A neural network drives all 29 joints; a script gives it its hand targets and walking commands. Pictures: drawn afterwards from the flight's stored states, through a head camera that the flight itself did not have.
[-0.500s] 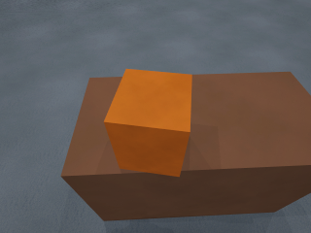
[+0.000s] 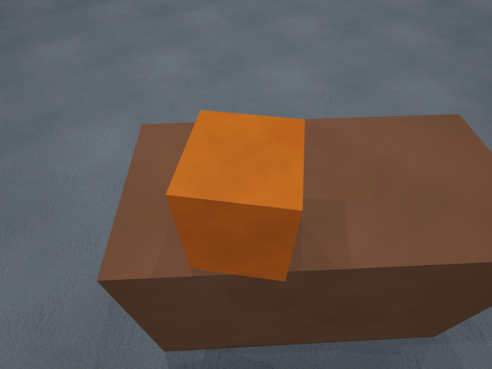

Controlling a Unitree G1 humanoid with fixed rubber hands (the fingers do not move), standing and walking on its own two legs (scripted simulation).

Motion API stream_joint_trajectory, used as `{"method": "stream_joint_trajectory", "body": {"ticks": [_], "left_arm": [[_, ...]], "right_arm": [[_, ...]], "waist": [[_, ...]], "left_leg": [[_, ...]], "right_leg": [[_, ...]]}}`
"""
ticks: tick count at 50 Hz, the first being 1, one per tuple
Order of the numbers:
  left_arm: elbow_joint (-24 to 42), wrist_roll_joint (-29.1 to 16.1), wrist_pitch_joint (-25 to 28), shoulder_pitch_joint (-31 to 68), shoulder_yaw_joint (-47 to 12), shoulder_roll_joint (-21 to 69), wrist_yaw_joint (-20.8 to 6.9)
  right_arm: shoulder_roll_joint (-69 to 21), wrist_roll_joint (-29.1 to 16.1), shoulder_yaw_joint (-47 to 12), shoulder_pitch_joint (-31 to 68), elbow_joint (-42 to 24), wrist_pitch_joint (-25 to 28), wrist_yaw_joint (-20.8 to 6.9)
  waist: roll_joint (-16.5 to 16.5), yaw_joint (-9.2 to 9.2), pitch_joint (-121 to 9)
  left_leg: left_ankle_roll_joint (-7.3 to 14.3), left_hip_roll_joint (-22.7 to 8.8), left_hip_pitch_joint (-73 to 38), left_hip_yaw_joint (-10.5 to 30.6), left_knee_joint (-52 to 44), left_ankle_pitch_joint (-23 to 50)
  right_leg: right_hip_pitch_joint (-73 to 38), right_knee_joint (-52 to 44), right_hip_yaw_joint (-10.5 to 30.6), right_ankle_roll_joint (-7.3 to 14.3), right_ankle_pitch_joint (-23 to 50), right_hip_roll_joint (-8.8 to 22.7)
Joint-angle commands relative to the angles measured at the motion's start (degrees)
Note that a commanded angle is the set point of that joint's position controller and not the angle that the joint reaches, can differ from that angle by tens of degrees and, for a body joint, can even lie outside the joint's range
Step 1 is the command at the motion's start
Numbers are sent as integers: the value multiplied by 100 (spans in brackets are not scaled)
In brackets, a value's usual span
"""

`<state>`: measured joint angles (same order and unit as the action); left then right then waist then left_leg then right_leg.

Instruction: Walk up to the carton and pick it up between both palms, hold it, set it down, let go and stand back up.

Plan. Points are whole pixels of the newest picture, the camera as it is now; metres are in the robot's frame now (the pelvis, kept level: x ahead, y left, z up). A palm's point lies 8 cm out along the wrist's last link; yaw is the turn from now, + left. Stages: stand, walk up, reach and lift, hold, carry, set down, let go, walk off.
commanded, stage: stand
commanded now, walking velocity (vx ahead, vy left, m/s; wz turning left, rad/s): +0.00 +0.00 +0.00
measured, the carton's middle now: (243, 198) +0.42 +0.02 +0.01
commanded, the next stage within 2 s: none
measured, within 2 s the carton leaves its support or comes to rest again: neither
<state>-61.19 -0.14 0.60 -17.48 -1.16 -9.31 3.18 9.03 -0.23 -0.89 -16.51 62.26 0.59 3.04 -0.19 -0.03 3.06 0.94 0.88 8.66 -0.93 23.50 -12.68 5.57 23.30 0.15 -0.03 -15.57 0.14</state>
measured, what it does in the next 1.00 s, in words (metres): stands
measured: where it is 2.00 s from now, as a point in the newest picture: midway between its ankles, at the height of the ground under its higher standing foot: outside the picture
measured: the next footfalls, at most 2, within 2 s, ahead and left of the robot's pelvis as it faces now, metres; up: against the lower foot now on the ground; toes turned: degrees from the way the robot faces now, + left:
none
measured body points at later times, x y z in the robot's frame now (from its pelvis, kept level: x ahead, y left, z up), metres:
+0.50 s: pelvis +0.00 +0.00 +0.00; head +0.01 +0.01 +0.45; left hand -0.01 +0.23 -0.16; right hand -0.01 -0.22 -0.16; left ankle +0.00 +0.11 -0.74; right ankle -0.03 -0.12 -0.74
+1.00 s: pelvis -0.01 +0.01 +0.00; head +0.00 +0.01 +0.45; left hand -0.02 +0.23 -0.16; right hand -0.01 -0.21 -0.16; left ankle +0.00 +0.11 -0.74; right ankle -0.03 -0.12 -0.74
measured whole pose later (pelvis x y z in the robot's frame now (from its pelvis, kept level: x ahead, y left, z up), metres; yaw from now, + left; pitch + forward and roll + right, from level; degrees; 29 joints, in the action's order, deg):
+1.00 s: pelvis -0.01 +0.01 +0.00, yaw +0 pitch -2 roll +0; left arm -63.1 0.0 0.5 -18.4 -1.1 -8.5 3.3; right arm 8.3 -0.4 -0.4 -17.4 63.1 0.8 3.0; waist -0.4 -0.1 2.9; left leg 1.9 1.8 8.7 -1.5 22.9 -11.9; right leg 6.0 23.4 0.6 -1.1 -15.1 1.2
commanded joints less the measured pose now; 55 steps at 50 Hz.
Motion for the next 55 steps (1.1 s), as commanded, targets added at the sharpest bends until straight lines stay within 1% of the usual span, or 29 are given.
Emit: {"method": "stream_joint_trajectory", "body": {"ticks": [1,6,8,11,13,15,16,18,19,21,27,31,37,40,42,43,44,51,53,55], "left_arm": [[114,-1,53,-464,125,-640,30],[91,6,51,-487,120,-616,31],[74,1,48,-490,117,-623,36],[53,0,48,-509,110,-596,36],[56,-5,53,-499,122,-638,39],[41,2,50,-521,113,-601,37],[41,-1,50,-515,115,-605,39],[25,-3,54,-533,108,-577,43],[19,-1,50,-532,103,-560,41],[18,6,50,-518,112,-598,41],[-14,4,34,-558,106,-568,40],[-22,5,39,-541,102,-547,44],[-49,8,39,-573,107,-557,43],[-56,9,43,-584,111,-542,43],[-60,10,38,-550,108,-535,44],[-68,13,36,-563,99,-506,44],[-68,13,34,-561,106,-531,43],[-99,16,32,-601,119,-514,43],[-102,7,36,-588,114,-526,43],[-92,9,35,-589,110,-509,42]], "right_arm": [[634,4,113,-423,-128,56,33],[618,2,120,-434,-97,59,36],[610,-4,128,-438,-93,58,32],[599,-3,125,-429,-90,57,35],[596,-2,127,-466,-79,59,34],[619,-3,127,-450,-65,60,38],[603,1,126,-456,-67,65,38],[605,2,133,-468,-64,67,37],[595,0,127,-465,-64,66,35],[584,0,128,-467,-61,62,37],[604,-12,137,-487,-51,61,36],[555,-5,124,-500,-48,69,32],[579,-4,150,-504,-46,76,31],[565,-10,147,-507,-39,72,27],[552,-16,145,-525,-40,70,30],[573,-15,154,-534,-37,72,30],[560,-12,151,-532,-38,72,30],[545,-12,160,-529,-45,78,31],[538,-9,158,-550,-52,83,32],[542,-12,161,-574,-56,89,29]], "waist": [[-7,3,231],[62,8,219],[-20,-9,271],[25,-6,265],[-41,-15,268],[40,1,290],[-23,-2,244],[-43,-9,198],[32,-1,227],[38,-13,216],[1,2,308],[43,-8,337],[-26,-4,273],[42,-13,273],[-45,-9,368],[-4,-21,363],[-38,-10,366],[10,9,383],[-52,-5,323],[-47,-18,324]], "left_leg": [[-46,-673,46,545,-443,1091],[-55,-666,23,540,-472,1045],[-50,-675,49,559,-491,997],[-46,-674,45,547,-492,993],[-52,-673,63,552,-494,1001],[-41,-668,60,541,-499,1021],[-36,-683,21,548,-485,1074],[-34,-683,14,551,-483,1055],[-42,-674,49,540,-486,1023],[-32,-679,20,552,-475,1055],[-39,-671,120,555,-547,861],[-36,-667,121,564,-549,948],[-21,-677,57,572,-549,931],[-18,-657,104,558,-555,832],[-17,-669,152,574,-586,819],[-26,-674,152,575,-590,796],[-22,-679,150,596,-602,787],[-12,-670,161,583,-620,711],[-16,-682,113,586,-620,747],[-24,-671,147,584,-623,760]], "right_leg": [[363,-452,436,30,1084,606],[375,-453,423,5,1042,604],[389,-467,421,11,986,598],[403,-468,431,11,1020,610],[394,-478,417,16,1037,597],[398,-468,421,8,1010,604],[372,-459,418,13,1045,609],[351,-459,423,17,1029,609],[354,-460,419,11,1001,609],[366,-454,430,18,1023,618],[416,-449,402,-2,872,600],[416,-437,414,3,932,618],[420,-447,406,-8,869,620],[407,-447,406,2,834,618],[475,-443,403,0,824,608],[466,-451,400,-9,815,614],[468,-444,409,-10,784,620],[475,-451,410,-27,771,622],[473,-443,402,-30,785,621],[456,-427,394,-25,793,614]]}}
